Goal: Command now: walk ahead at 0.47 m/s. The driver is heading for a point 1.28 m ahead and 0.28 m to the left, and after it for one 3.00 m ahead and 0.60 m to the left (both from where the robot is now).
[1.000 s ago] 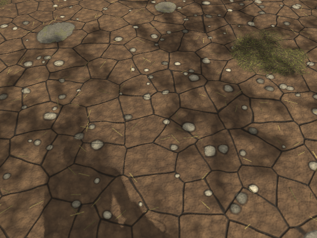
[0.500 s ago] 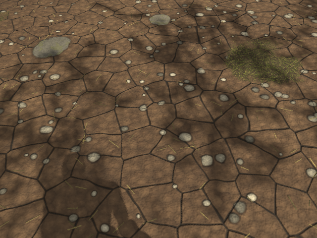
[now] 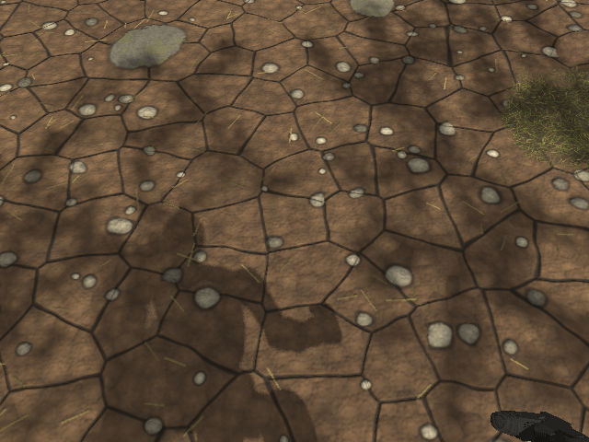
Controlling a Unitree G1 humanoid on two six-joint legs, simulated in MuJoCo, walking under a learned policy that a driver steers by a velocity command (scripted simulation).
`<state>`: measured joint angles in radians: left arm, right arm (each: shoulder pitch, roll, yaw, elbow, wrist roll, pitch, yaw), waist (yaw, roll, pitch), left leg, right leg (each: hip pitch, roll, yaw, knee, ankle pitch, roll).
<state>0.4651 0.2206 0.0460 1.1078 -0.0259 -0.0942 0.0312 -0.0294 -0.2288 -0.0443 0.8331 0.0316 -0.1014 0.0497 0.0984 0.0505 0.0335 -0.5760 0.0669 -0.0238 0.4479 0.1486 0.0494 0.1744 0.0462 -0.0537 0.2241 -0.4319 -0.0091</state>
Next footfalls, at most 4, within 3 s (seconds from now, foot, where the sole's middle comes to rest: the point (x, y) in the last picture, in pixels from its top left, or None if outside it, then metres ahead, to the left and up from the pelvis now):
0.08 left None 0.24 0.13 -0.79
0.62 right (365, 398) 0.57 -0.06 -0.79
1.10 left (273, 328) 0.73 0.17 -0.79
1.54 right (361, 326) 0.76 -0.05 -0.79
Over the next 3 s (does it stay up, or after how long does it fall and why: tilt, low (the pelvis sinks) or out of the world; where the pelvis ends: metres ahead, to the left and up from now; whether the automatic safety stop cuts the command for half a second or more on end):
stays up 0.79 0.10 -0.02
